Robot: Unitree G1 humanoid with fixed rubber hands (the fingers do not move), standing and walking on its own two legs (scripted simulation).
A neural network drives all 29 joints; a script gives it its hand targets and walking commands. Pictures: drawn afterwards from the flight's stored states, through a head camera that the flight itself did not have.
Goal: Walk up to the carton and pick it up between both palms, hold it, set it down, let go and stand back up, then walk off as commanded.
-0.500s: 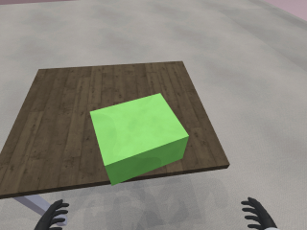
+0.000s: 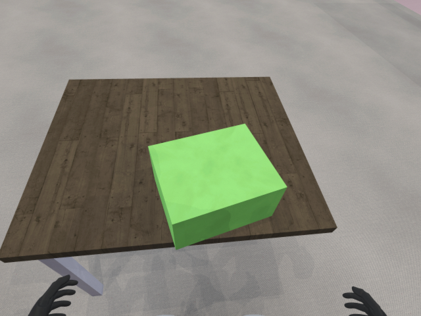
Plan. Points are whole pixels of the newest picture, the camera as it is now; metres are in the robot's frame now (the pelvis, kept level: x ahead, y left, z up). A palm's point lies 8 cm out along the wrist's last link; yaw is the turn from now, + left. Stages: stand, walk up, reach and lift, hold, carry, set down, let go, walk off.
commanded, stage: walk up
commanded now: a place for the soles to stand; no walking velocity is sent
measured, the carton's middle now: (212, 182) +0.44 -0.02 -0.08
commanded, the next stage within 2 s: reach and lift in 0.60 s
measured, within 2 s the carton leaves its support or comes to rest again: neither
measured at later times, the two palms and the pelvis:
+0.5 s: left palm out of the picture +0.12 +0.32 -0.07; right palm out of the picture +0.11 -0.30 -0.07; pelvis +0.00 +0.01 +0.00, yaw +2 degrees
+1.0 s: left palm (69, 290) +0.18 +0.26 -0.05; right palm (358, 287) +0.18 -0.30 -0.07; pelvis +0.01 -0.02 +0.01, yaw +1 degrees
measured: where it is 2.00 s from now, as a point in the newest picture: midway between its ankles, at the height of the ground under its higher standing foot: outside the picture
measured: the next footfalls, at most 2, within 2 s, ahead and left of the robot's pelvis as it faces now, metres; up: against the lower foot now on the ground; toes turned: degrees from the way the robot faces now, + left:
right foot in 0.02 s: +0.05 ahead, -0.14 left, +0.00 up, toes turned +0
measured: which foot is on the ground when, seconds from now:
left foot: down 0.00-1.00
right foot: up 0.00-0.00, down 0.02-1.00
